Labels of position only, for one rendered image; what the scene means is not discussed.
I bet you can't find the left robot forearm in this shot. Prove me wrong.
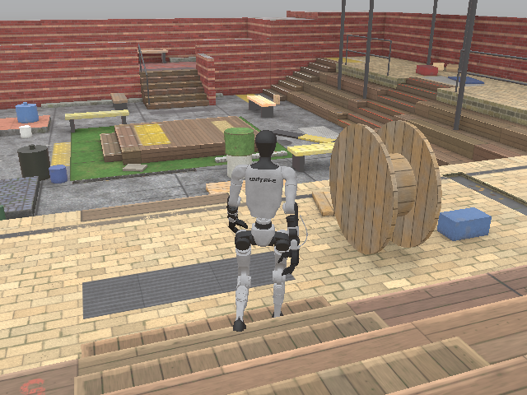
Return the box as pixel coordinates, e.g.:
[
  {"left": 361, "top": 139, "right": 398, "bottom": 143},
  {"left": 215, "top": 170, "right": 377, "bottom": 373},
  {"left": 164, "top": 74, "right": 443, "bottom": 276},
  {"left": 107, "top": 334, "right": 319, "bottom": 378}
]
[{"left": 226, "top": 196, "right": 238, "bottom": 223}]

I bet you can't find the robot right hand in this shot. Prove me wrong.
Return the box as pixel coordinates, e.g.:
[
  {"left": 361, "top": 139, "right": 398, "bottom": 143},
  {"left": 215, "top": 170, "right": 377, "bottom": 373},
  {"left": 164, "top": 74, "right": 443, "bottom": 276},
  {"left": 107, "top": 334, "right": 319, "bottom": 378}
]
[{"left": 278, "top": 249, "right": 299, "bottom": 276}]

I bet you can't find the left robot foot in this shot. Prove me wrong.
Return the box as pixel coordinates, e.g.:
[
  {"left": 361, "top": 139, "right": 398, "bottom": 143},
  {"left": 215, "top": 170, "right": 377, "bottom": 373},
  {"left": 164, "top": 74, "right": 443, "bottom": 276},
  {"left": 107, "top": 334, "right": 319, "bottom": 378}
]
[{"left": 233, "top": 318, "right": 246, "bottom": 332}]

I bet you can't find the right robot upper arm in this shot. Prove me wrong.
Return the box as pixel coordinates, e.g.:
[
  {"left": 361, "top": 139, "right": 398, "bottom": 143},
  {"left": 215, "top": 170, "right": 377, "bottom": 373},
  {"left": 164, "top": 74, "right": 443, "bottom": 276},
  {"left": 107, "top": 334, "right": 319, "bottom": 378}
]
[{"left": 282, "top": 166, "right": 298, "bottom": 214}]

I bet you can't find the humanoid robot torso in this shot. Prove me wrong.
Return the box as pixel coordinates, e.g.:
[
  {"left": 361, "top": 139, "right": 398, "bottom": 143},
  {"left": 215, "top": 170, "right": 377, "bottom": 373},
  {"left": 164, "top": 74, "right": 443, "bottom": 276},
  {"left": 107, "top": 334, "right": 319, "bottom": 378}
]
[{"left": 245, "top": 161, "right": 283, "bottom": 247}]

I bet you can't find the left robot upper arm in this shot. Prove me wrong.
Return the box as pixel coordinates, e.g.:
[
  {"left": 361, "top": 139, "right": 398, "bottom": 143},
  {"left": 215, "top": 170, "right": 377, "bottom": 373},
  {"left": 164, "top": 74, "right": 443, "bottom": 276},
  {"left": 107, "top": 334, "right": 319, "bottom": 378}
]
[{"left": 228, "top": 165, "right": 248, "bottom": 207}]

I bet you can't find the right robot forearm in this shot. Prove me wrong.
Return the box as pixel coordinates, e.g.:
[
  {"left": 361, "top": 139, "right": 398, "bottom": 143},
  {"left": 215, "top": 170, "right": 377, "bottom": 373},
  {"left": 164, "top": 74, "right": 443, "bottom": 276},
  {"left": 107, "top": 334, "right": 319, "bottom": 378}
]
[{"left": 286, "top": 202, "right": 300, "bottom": 250}]

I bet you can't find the robot left hand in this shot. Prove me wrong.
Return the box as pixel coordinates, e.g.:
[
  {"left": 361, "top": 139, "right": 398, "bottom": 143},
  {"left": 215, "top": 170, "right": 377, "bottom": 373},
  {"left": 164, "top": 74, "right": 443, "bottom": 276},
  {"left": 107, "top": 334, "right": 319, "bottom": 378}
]
[{"left": 228, "top": 217, "right": 248, "bottom": 233}]

